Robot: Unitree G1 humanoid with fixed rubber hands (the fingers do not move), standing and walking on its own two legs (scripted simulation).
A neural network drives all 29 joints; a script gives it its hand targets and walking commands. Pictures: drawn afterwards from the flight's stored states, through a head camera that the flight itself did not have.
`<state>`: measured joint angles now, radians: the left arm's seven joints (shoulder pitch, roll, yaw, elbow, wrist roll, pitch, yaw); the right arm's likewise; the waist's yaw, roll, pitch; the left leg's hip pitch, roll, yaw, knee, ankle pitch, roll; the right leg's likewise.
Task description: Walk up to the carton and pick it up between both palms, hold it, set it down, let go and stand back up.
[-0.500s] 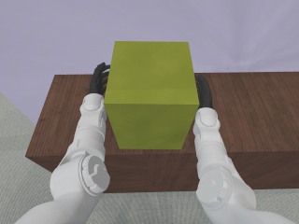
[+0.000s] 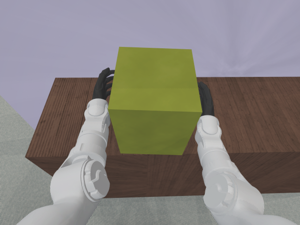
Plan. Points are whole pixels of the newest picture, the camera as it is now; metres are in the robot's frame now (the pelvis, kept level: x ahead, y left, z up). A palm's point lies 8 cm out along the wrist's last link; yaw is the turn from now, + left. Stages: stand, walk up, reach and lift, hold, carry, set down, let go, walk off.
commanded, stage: reach and lift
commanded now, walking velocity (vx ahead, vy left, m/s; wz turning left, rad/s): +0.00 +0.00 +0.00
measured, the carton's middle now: (153, 105) +0.44 +0.03 +0.03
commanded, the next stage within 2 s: none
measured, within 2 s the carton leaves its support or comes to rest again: leaves its support in 0.12 s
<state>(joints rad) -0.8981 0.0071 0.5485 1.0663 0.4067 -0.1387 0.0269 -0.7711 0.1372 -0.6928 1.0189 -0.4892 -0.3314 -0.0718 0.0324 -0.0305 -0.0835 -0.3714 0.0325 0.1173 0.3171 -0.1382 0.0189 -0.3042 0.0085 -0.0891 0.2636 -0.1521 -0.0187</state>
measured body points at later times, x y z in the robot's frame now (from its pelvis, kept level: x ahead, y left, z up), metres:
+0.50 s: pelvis -0.02 +0.00 +0.00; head +0.00 +0.02 +0.45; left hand +0.41 +0.17 +0.12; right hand +0.40 -0.12 +0.09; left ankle +0.00 +0.10 -0.75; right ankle -0.03 -0.10 -0.75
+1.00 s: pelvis -0.03 +0.00 +0.00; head -0.06 +0.02 +0.45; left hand +0.38 +0.17 +0.16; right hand +0.37 -0.12 +0.13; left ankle +0.00 +0.10 -0.75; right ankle -0.03 -0.10 -0.75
